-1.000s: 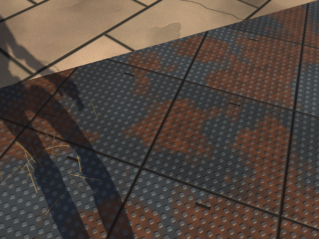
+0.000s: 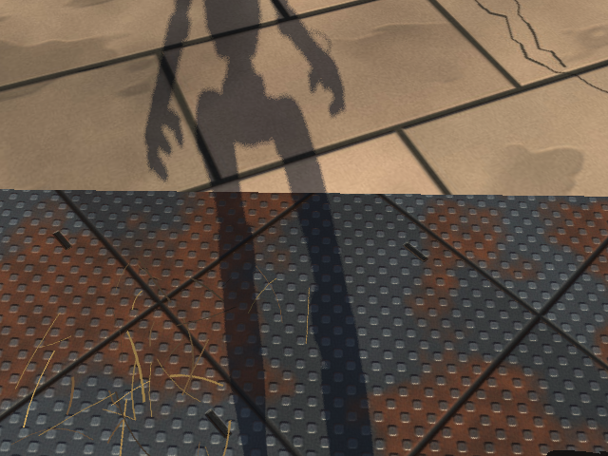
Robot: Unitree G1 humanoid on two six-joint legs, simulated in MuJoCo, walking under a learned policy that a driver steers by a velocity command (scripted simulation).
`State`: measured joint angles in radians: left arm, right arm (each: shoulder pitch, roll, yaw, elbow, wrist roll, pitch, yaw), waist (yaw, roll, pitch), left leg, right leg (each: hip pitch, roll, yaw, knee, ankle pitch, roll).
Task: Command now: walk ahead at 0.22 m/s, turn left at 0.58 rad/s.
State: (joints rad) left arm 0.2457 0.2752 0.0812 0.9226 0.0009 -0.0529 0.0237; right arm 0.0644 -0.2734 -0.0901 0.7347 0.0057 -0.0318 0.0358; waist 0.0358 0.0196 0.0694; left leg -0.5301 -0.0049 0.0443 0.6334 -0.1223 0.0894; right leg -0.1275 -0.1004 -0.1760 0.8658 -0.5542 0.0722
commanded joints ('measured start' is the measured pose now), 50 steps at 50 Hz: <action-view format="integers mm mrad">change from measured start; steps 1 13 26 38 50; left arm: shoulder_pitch -9 -136 -94 -127 -90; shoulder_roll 127 106 139 152 113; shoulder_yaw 9 15 27 19 -20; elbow -121 -186 -211 -247 -194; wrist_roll -27 13 -3 5 24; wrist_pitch -48 37 -9 48 31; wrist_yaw -14 33 -9 3 -13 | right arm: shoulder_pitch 262 109 80 88 72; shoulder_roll -242 -177 -160 -74 -88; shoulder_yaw -61 -37 -27 3 21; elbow -48 -101 -167 -168 -131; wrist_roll -17 7 21 4 -36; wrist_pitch -8 23 75 75 39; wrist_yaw -4 -65 -76 -59 -37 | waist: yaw -121 -27 -2 -18 -16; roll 54 63 109 -213 114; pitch -478 -216 -195 -165 -94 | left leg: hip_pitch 817 307 298 79 308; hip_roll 351 147 49 -31 109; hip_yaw -641 -403 -548 -96 -229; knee -208 -301 -121 245 -272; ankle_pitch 600 195 171 -326 -79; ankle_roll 326 150 55 -179 -10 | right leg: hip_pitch -557 -491 -104 14 -114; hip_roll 92 65 83 -120 41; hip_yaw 264 284 292 335 181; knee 601 112 -508 -493 -382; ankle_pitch -112 285 465 816 370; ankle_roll -12 11 -52 -282 -9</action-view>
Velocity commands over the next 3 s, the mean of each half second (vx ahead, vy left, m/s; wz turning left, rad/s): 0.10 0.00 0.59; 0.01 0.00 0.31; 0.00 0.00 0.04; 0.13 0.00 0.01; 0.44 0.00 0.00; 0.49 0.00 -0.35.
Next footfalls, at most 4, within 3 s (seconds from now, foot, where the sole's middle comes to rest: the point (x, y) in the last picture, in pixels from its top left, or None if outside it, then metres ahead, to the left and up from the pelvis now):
0.54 right None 0.23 -0.12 -0.75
0.90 left None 0.10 0.12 -0.75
2.40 left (192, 421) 0.48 0.27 -0.75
2.96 right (258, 272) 0.85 0.17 -0.75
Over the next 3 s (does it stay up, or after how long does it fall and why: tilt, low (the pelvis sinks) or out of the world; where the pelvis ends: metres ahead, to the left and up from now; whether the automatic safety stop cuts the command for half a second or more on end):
stays up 0.69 0.21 0.00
